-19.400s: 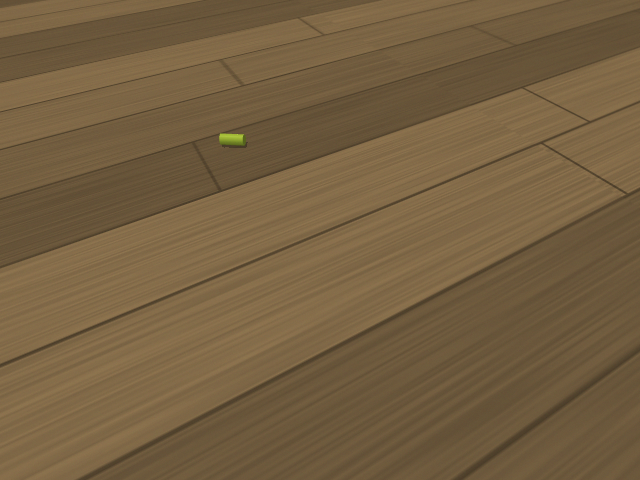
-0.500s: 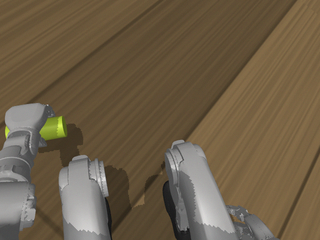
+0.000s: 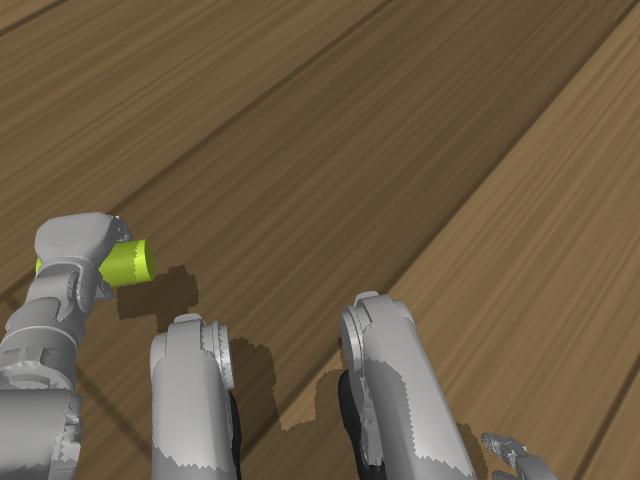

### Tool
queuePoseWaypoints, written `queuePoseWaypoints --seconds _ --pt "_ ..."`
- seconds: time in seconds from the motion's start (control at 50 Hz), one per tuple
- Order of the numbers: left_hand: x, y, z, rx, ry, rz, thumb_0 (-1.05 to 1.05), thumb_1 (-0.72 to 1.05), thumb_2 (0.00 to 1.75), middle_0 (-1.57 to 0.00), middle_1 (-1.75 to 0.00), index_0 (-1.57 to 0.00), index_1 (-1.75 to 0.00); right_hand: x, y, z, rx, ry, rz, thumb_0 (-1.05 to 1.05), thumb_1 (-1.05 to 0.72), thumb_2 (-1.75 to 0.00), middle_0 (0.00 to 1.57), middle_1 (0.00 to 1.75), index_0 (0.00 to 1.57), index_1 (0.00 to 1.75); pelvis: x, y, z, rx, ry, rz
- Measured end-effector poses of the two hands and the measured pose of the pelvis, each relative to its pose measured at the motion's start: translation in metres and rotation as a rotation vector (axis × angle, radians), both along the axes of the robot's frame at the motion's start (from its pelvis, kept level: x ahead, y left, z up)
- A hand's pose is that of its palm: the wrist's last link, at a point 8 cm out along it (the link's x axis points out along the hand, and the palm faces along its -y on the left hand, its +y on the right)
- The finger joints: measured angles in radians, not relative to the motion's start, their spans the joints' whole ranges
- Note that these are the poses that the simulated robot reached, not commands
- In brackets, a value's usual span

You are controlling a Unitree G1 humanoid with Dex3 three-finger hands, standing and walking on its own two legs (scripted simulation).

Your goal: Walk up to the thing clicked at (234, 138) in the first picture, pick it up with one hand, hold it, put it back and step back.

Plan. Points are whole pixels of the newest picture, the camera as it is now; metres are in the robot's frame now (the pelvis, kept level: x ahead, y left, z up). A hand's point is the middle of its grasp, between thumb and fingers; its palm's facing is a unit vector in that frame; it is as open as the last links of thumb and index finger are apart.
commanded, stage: lift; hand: left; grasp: from above
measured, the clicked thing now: (99, 267) +0.42 +0.28 -0.18
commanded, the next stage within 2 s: hold in 1.40 s
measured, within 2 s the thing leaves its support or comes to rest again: neither
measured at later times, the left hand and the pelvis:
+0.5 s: hand (15, 274) +0.36 +0.28 +0.02, palm faces -0.45 -0.10 -0.89, open 8.9 cm; pelvis +0.01 +0.00 +0.13, yaw +3 degrees
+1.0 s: hand out of the picture +0.34 +0.28 +0.20, palm faces -0.48 -0.10 -0.87, open 8.9 cm; pelvis +0.05 +0.02 +0.30, yaw +5 degrees
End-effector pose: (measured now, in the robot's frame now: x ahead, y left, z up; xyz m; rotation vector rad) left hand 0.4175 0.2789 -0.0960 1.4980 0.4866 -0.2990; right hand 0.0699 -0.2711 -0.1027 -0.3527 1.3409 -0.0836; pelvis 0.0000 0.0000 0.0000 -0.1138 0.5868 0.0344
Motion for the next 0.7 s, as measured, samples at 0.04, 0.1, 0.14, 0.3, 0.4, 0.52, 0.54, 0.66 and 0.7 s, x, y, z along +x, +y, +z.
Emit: queuePoseWaypoints --seconds 0.04,0.1,0.14,0.3,0.4,0.52,0.54,0.66,0.7 --pt "-0.005 0.001 0.009 -0.005 0.001 -0.003 -0.02 0.12 0.30 -0.98 -0.10 -0.95 -0.16 0.004 0.001 0.006 -0.001 -0.013 -0.006 0.00 -0.91 -0.89 0.20 0.30 0.20 0.30 0.000 0.000 0.007 0.001 0.001 0.002" --pt "-0.013 0.002 0.024 -0.011 -0.002 -0.010 -0.02 0.12 0.31 -0.97 -0.11 -0.95 -0.17 0.012 0.002 0.018 -0.004 -0.037 -0.009 0.00 -0.91 -0.89 0.20 0.30 0.20 0.30 0.000 0.001 0.019 0.003 0.004 0.007" --pt "-0.018 0.003 0.035 -0.016 -0.006 -0.012 -0.02 0.12 0.31 -0.97 -0.11 -0.94 -0.18 0.019 0.003 0.026 -0.007 -0.055 -0.009 0.00 -0.91 -0.89 0.20 0.30 0.20 0.30 0.000 0.002 0.027 0.004 0.006 0.010" --pt "-0.034 0.007 0.085 -0.019 -0.017 0.003 -0.02 0.12 0.32 -0.96 -0.13 -0.94 -0.19 0.051 0.005 0.067 -0.014 -0.134 -0.007 0.00 -0.91 -0.89 0.20 0.30 0.20 0.30 0.004 0.003 0.068 0.012 0.000 0.026" --pt "-0.044 0.007 0.125 -0.029 -0.026 0.020 -0.02 0.11 0.34 -0.96 -0.14 -0.93 -0.20 0.069 0.009 0.097 -0.014 -0.177 -0.002 0.00 -0.91 -0.89 0.20 0.30 0.20 0.30 0.008 0.003 0.099 0.020 -0.017 0.033" --pt "-0.053 0.002 0.179 -0.036 -0.040 0.022 -0.02 0.10 0.35 -0.96 -0.14 -0.94 -0.20 0.083 0.015 0.137 -0.007 -0.220 -0.012 0.00 -0.90 -0.89 0.20 0.30 0.20 0.30 0.013 0.005 0.139 0.030 -0.055 0.040" --pt "-0.054 0.002 0.188 -0.037 -0.043 0.024 -0.02 0.10 0.35 -0.96 -0.14 -0.94 -0.20 0.084 0.017 0.144 -0.005 -0.226 -0.015 0.00 -0.90 -0.89 0.20 0.30 0.20 0.30 0.014 0.006 0.146 0.032 -0.064 0.042" --pt "-0.061 -0.001 0.245 -0.036 -0.050 0.034 -0.02 0.10 0.35 -0.97 -0.13 -0.95 -0.19 0.088 0.025 0.188 0.010 -0.251 -0.041 0.00 -0.90 -0.89 0.20 0.30 0.20 0.30 0.022 0.008 0.191 0.045 -0.124 0.046" --pt "-0.064 -0.002 0.264 -0.035 -0.049 0.039 -0.02 0.10 0.35 -0.97 -0.13 -0.95 -0.19 0.088 0.028 0.203 0.013 -0.256 -0.050 0.00 -0.90 -0.89 0.20 0.30 0.20 0.30 0.025 0.009 0.207 0.049 -0.149 0.046"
